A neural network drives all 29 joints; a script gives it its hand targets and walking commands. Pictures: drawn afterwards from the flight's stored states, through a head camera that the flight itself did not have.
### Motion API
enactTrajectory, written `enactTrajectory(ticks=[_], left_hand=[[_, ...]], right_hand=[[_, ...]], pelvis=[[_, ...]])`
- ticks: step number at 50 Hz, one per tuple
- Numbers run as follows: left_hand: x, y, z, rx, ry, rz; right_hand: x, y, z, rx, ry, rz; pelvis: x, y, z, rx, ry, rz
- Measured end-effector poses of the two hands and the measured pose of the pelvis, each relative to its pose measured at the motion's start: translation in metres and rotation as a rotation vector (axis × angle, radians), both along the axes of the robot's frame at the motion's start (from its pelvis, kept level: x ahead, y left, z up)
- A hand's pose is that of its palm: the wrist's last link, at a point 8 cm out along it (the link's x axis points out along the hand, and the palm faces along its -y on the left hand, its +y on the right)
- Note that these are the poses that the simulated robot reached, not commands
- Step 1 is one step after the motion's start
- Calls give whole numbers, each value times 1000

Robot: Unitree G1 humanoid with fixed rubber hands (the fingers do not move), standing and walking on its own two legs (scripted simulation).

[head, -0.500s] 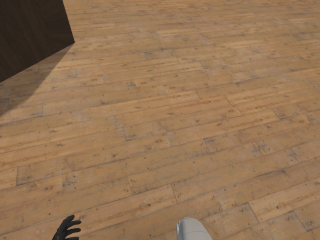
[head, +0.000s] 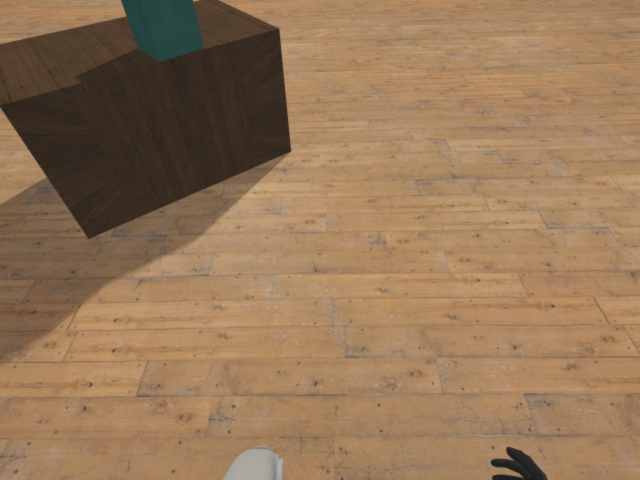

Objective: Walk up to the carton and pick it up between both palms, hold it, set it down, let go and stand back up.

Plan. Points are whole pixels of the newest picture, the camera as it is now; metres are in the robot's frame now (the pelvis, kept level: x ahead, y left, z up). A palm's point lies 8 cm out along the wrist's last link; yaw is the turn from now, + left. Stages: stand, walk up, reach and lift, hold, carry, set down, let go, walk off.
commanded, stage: walk up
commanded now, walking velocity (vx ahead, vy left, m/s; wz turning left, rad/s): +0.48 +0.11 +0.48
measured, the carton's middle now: (161, 15) +1.74 +0.65 +0.01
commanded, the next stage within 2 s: none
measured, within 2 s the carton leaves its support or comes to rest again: neither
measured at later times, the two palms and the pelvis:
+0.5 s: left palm (103, 349) +0.36 +0.39 -0.13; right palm (399, 392) +0.29 -0.12 -0.15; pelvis +0.27 +0.14 -0.01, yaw +10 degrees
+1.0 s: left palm (141, 256) +0.57 +0.39 -0.11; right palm (377, 258) +0.59 -0.11 -0.16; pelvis +0.55 +0.13 -0.01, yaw +18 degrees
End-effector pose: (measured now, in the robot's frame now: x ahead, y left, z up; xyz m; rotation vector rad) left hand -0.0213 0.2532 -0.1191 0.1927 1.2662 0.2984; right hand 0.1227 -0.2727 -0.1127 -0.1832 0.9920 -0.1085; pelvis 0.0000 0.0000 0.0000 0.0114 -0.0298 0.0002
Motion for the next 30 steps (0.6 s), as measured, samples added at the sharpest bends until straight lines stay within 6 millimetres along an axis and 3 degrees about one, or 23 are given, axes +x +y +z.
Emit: enactTrajectory(ticks=[3, 6, 9, 11, 13, 15, 19, 21, 26, 30], left_hand=[[-20, 7, -9, -23, 94, 95], [-26, 13, -20, -49, 192, 183], [-12, 27, -37, -80, 275, 238], [14, 43, -53, -103, 293, 251], [58, 62, -63, -121, 248, 247], [117, 83, -65, -119, 155, 208], [245, 119, -45, -78, -52, 76], [298, 130, -31, -58, -121, 15], [400, 141, -2, -41, -221, -80], [469, 136, 14, -67, -306, -93]], right_hand=[[82, 30, 8, 4, -66, 103], [160, 76, 5, 19, -103, 216], [226, 128, -9, 36, -135, 298], [252, 153, -26, 31, -129, 310], [257, 167, -45, 16, -64, 301], [246, 172, -57, 7, 37, 260], [208, 171, -57, -2, 208, 158], [192, 166, -51, -6, 261, 101], [164, 157, -31, -30, 355, -33], [162, 163, -18, -30, 439, -68]], pelvis=[[33, 12, -6, 0, -8, 44], [70, 30, -17, -2, 0, 74], [114, 55, -36, 7, 24, 89], [143, 74, -50, 9, 26, 129], [163, 90, -56, -1, 16, 152], [179, 102, -52, -7, 5, 155], [213, 119, -34, 16, -8, 170], [230, 126, -25, 23, -14, 169], [282, 137, -8, 22, -25, 172], [326, 139, 1, 18, -18, 193]])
